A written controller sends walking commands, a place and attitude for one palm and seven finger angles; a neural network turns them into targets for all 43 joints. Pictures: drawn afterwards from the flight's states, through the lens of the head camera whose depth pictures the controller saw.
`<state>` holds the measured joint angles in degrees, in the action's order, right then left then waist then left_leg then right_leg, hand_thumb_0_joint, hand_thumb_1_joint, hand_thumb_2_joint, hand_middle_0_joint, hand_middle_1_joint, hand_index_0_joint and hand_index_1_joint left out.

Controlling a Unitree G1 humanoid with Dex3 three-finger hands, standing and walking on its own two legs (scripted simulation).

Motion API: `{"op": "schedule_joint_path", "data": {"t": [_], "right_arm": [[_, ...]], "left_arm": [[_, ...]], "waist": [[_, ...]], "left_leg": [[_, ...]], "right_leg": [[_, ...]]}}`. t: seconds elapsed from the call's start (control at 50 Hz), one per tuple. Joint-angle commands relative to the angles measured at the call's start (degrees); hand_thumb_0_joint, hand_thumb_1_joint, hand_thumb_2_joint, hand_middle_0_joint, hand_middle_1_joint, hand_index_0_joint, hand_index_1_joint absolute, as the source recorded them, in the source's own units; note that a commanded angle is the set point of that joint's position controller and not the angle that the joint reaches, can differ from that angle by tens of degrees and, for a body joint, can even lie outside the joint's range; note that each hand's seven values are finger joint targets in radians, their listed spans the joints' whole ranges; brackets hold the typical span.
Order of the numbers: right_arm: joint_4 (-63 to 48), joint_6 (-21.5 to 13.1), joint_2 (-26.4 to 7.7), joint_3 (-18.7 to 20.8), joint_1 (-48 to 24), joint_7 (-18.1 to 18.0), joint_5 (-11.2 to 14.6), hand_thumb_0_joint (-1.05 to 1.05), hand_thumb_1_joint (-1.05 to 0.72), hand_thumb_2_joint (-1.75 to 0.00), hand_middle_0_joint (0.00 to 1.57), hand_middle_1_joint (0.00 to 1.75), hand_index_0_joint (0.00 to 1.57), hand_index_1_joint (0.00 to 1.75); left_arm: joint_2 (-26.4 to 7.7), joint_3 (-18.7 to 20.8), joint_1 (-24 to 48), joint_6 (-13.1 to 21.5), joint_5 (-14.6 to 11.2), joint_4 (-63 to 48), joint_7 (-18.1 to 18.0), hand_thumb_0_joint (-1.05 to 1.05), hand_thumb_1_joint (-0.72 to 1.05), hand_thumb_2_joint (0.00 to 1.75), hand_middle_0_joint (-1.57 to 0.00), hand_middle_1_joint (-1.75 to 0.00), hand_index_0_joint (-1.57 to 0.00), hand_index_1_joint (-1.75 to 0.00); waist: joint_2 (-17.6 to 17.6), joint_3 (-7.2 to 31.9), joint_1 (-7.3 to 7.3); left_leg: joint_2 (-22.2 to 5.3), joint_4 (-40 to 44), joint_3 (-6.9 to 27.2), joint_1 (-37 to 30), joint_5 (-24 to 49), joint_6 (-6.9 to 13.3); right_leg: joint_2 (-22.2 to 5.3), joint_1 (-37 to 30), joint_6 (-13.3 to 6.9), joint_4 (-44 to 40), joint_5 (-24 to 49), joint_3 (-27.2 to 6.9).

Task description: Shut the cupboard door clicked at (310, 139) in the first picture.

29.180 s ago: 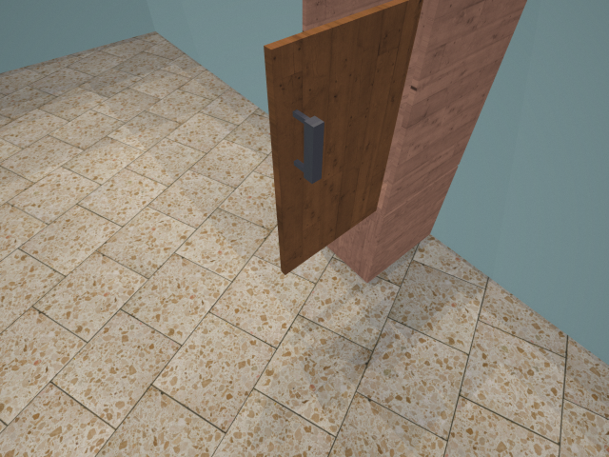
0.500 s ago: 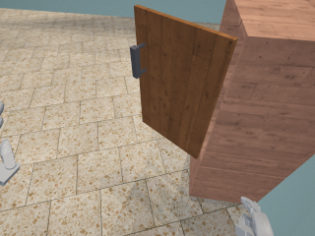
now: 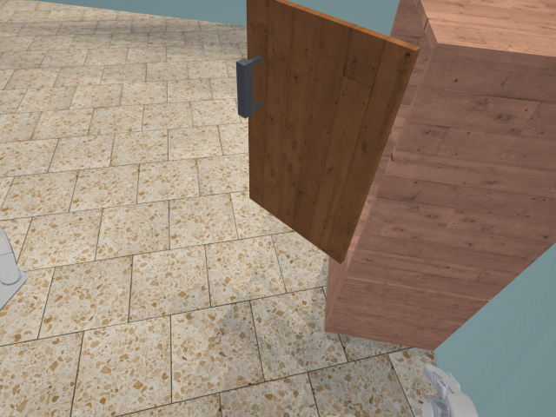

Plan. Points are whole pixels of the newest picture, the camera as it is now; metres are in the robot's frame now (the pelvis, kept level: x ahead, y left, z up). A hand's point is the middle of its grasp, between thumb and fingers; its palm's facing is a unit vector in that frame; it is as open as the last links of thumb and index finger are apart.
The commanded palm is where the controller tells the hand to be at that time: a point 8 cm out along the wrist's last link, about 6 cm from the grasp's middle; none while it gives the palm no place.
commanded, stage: step back with the hand held close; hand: left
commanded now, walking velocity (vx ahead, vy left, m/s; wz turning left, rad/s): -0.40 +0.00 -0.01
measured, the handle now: (251, 86) +0.76 +0.10 +0.09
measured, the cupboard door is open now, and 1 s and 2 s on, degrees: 57 57 57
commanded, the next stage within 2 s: stop stepping back and stand still in 0.70 s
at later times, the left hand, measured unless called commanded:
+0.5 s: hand out of the picture +0.16 +0.30 +0.19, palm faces +0.52 -0.72 -0.46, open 7.4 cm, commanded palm +0.11 +0.31 +0.20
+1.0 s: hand out of the picture +0.06 +0.29 +0.17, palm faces +0.44 -0.81 -0.40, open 7.4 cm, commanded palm +0.00 +0.31 +0.20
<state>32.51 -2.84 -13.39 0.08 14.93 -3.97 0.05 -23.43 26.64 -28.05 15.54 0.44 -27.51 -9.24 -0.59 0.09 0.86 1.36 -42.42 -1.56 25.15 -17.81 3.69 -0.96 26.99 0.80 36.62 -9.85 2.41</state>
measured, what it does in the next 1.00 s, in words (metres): walks backwards: right foot, then left foot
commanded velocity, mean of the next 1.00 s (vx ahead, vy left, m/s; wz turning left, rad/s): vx -0.27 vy -0.01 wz -0.02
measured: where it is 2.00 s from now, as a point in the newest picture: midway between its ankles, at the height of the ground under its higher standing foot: outside the picture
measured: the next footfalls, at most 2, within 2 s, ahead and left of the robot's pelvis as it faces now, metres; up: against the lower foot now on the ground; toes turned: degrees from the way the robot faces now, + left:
right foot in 0.50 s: -0.11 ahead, -0.13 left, +0.00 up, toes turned +0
left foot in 0.90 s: -0.03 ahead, +0.09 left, +0.00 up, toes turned -3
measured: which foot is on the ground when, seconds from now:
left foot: down 0.00-0.70, up 0.72-0.88, down 0.90-1.00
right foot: down 0.00-0.40, up 0.42-0.48, down 0.50-0.94, up 0.96-1.00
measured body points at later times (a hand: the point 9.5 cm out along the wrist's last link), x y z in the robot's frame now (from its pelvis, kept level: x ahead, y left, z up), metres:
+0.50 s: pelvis -0.02 +0.01 +0.01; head -0.01 +0.04 +0.46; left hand +0.13 +0.33 +0.22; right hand +0.14 -0.22 -0.06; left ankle +0.05 +0.08 -0.71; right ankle -0.10 -0.14 -0.69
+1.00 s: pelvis -0.15 +0.02 +0.02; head -0.16 +0.05 +0.47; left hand +0.03 +0.33 +0.19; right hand -0.01 -0.26 -0.04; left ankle -0.07 +0.09 -0.71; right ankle -0.16 -0.13 -0.71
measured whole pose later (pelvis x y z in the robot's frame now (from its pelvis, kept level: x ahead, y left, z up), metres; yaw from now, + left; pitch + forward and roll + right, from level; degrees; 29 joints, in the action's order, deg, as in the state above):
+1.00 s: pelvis -0.15 +0.02 +0.02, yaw -2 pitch +1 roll -3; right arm 36.0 -2.4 -13.8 0.5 15.1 -6.2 0.6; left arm -24.2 24.4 -31.6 10.0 -2.5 -25.0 -9.9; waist -1.8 4.1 1.0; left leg 0.9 -29.6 0.1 21.7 -9.1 3.1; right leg 1.6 14.4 1.3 30.9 -18.9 -2.0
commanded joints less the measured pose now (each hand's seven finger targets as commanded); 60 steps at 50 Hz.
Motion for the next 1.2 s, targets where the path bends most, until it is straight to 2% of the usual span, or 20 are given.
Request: {"op": "schedule_joint_path", "data": {"t": [0.0,0.16,0.22,0.28,0.32,0.38,0.44,0.52,0.56,0.62,0.68,0.72,0.76,0.82,0.88,0.9,0.94,0.96,1.1,1.18], "right_arm": [[-9.48,-3.66,-8.18,3.72,-6.77,-0.76,0.13,0.0,-0.9,-0.9,0.2,0.3,0.2,0.3],[-8.49,-3.13,-6.91,3.99,-5.62,0.2,-0.04,0.0,-0.9,-0.9,0.2,0.3,0.2,0.3],[-7.54,-1.99,-5.91,3.61,-5.39,0.58,-0.21,0.0,-0.9,-0.9,0.2,0.3,0.2,0.3],[-8.16,-1.96,-7.12,3.62,-6.17,-0.07,0.02,0.0,-0.9,-0.9,0.2,0.3,0.2,0.3],[-8.34,-3.09,-8.02,3.72,-7.69,-1.2,-0.18,0.0,-0.9,-0.9,0.2,0.3,0.2,0.3],[-8.05,-4.67,-7.97,5.01,-8.16,-1.19,-0.33,0.0,-0.9,-0.9,0.2,0.3,0.2,0.3],[-5.18,-6.22,-6.63,4.08,-6.95,-0.76,-1.46,0.0,-0.9,-0.9,0.2,0.3,0.2,0.3],[-0.83,-8.22,-6.26,3.83,-6.63,0.16,-1.62,0.0,-0.9,-0.9,0.2,0.3,0.2,0.3],[-1.33,-7.86,-6.02,4.12,-7.36,0.58,-1.13,0.0,-0.9,-0.9,0.2,0.3,0.2,0.3],[-4.82,-5.69,-4.89,3.84,-9.47,1.02,-0.22,0.0,-0.9,-0.9,0.2,0.3,0.2,0.3],[-8.68,-2.75,-3.36,2.75,-11.5,0.2,1.08,0.0,-0.9,-0.9,0.2,0.3,0.2,0.3],[-9.09,-1.68,-2.83,2.18,-12.47,-0.78,0.75,0.0,-0.9,-0.9,0.2,0.3,0.2,0.3],[-7.68,-0.08,-2.24,1.59,-12.3,-1.14,-0.46,0.0,-0.9,-0.9,0.2,0.3,0.2,0.3],[-6.84,0.51,-3.37,0.96,-8.86,-2.16,-0.31,0.0,-0.9,-0.9,0.2,0.3,0.2,0.3],[-7.29,-1.49,-7.19,2.71,-6.97,-2.61,1.07,0.0,-0.9,-0.9,0.2,0.3,0.2,0.3],[-7.75,-2.45,-7.43,2.78,-7.68,-2.81,1.53,0.0,-0.9,-0.9,0.2,0.3,0.2,0.3],[-7.65,-4.24,-7.3,1.79,-8.21,-2.89,0.28,0.0,-0.9,-0.9,0.2,0.3,0.2,0.3],[-7.12,-5.0,-7.16,1.71,-8.02,-2.85,-0.13,0.0,-0.9,-0.9,0.2,0.3,0.2,0.3],[-5.17,-7.0,-5.22,1.45,-5.74,-1.02,-1.09,0.0,-0.9,-0.9,0.2,0.3,0.2,0.3],[-3.55,-4.06,-5.07,2.38,-5.04,-0.51,-1.64,0.0,-0.9,-0.9,0.2,0.3,0.2,0.3]], "left_arm": [[-11.58,9.13,1.86,3.79,-0.22,-10.82,-0.95,0.0,0.9,0.9,-0.2,-0.3,-0.2,-0.3],[-11.31,7.79,1.72,3.19,-0.97,-12.27,-0.66,0.0,0.9,0.9,-0.2,-0.3,-0.2,-0.3],[-11.72,7.0,0.62,2.87,-1.59,-13.17,-1.54,0.0,0.9,0.9,-0.2,-0.3,-0.2,-0.3],[-12.06,7.86,0.02,3.62,-1.31,-14.76,-2.08,0.0,0.9,0.9,-0.2,-0.3,-0.2,-0.3],[-11.41,9.27,0.41,4.24,-0.42,-15.11,-1.92,0.0,0.9,0.9,-0.2,-0.3,-0.2,-0.3],[-10.87,9.5,-0.01,3.97,-0.64,-13.24,-0.44,0.0,0.9,0.9,-0.2,-0.3,-0.2,-0.3],[-8.25,6.03,-0.22,4.74,-2.01,-11.61,0.63,0.0,0.9,0.9,-0.2,-0.3,-0.2,-0.3],[-7.74,1.75,4.35,5.14,-2.62,-15.07,0.87,0.0,0.9,0.9,-0.2,-0.3,-0.2,-0.3],[-9.08,2.23,4.89,4.47,-2.85,-17.44,0.78,0.0,0.9,0.9,-0.2,-0.3,-0.2,-0.3],[-11.96,6.09,-1.89,2.93,-3.96,-19.29,1.18,0.0,0.9,0.9,-0.2,-0.3,-0.2,-0.3],[-16.12,10.78,-7.93,2.13,-5.26,-16.99,1.49,0.0,0.9,0.9,-0.2,-0.3,-0.2,-0.3],[-17.57,12.07,-10.22,1.57,-4.9,-14.43,1.09,0.0,0.9,0.9,-0.2,-0.3,-0.2,-0.3],[-16.37,10.74,-8.67,-0.06,-3.63,-9.87,0.6,0.0,0.9,0.9,-0.2,-0.3,-0.2,-0.3],[-12.67,6.29,-4.15,-1.82,-3.22,-5.62,-0.54,0.0,0.9,0.9,-0.2,-0.3,-0.2,-0.3],[-11.51,2.85,-1.59,-2.13,-3.64,-8.7,-1.19,0.0,0.9,0.9,-0.2,-0.3,-0.2,-0.3],[-12.44,2.77,-1.35,-1.69,-3.44,-10.17,-1.26,0.0,0.9,0.9,-0.2,-0.3,-0.2,-0.3],[-10.43,1.88,1.9,-0.95,-2.92,-15.16,-1.29,0.0,0.9,0.9,-0.2,-0.3,-0.2,-0.3],[-10.41,2.21,3.94,-0.81,-2.14,-15.72,-1.51,0.0,0.9,0.9,-0.2,-0.3,-0.2,-0.3],[-12.69,5.12,-4.09,-2.49,-2.79,-15.32,-0.99,0.0,0.9,0.9,-0.2,-0.3,-0.2,-0.3],[-11.89,5.46,-1.22,-3.93,-4.43,-9.67,-0.97,0.0,0.9,0.9,-0.2,-0.3,-0.2,-0.3]], "waist": [[7.44,5.35,-0.77],[-3.8,6.4,-0.13],[-4.75,6.76,0.61],[3.21,6.55,1.04],[14.82,6.25,0.17],[12.61,6.03,-0.75],[9.98,3.85,-0.74],[14.33,15.34,-1.13],[13.43,22.38,-1.37],[8.12,25.66,-1.45],[-5.78,19.7,-0.6],[-7.53,12.7,-1.01],[-5.68,6.94,-0.28],[-2.35,2.86,0.75],[2.94,5.47,-0.22],[4.62,6.38,-0.73],[17.27,5.63,-0.24],[17.8,3.69,-0.18],[13.99,8.81,0.12],[-4.05,7.99,0.2]], "left_leg": [[-10.28,22.15,12.99,29.92,-21.27,3.29],[-4.29,7.78,7.59,18.44,-18.18,-0.02],[-3.31,6.06,6.82,6.5,-11.41,-1.17],[-7.0,16.53,10.5,10.54,-16.73,1.11],[-15.63,29.66,18.54,26.64,-24.37,4.48],[-19.68,29.44,18.86,26.99,-21.45,5.23],[-17.14,24.86,16.97,9.51,1.28,3.36],[-15.75,17.14,11.84,-22.56,46.64,0.87],[-15.33,14.58,9.23,-30.84,53.19,0.04],[-13.28,13.74,5.65,-26.23,42.88,-0.8],[-5.95,7.3,-1.36,-15.65,19.53,-3.79],[-2.23,-1.57,1.48,-3.92,-1.83,-5.08],[-2.32,-7.91,4.64,3.31,-4.97,-5.48],[-3.12,5.11,4.08,-1.75,1.48,-5.04],[-7.23,18.5,6.25,-10.77,16.0,-2.37],[-9.02,21.49,7.88,-12.38,13.64,-1.79],[-13.88,37.27,20.69,0.63,-17.04,-1.09],[-15.26,40.57,23.31,5.71,-28.08,0.09],[-6.55,31.34,9.11,-4.85,-12.03,-6.02],[-2.24,2.74,0.8,-8.19,-3.35,-5.58]], "right_leg": [[-0.08,-31.64,-0.86,7.1,5.37,-7.72],[-9.39,-17.21,-5.03,-7.88,-4.98,-20.63],[-11.6,-6.81,-6.05,-14.49,-11.23,-18.79],[-4.37,-10.65,-2.44,-8.04,-11.28,-10.35],[3.12,-26.48,0.08,10.47,-0.47,-4.12],[5.98,-27.73,0.56,16.21,-7.11,-4.77],[5.09,-16.59,-0.19,2.65,-9.26,-4.05],[4.3,-8.33,0.35,-10.38,-3.87,-3.29],[4.1,-9.04,0.83,-11.76,-1.83,-3.06],[2.43,-14.26,1.7,-12.12,10.65,-3.43],[-7.11,-11.18,1.44,-14.94,26.3,-8.75],[-14.57,-8.71,-4.16,-17.18,25.21,-14.76],[-17.23,-6.93,-8.57,-16.75,26.28,-16.91],[-10.67,-7.49,-6.11,-13.2,22.5,-9.99],[-1.48,-8.32,-0.85,-12.86,1.88,-5.75],[0.54,-9.16,-0.23,-13.67,-2.8,-4.81],[4.64,-17.95,0.16,-2.43,-11.86,-2.82],[5.0,-20.28,0.19,1.44,-11.66,-3.94],[4.96,-23.6,-3.0,-16.18,-12.44,0.67],[-9.86,-8.68,-11.02,-24.86,-28.67,-15.06]]}}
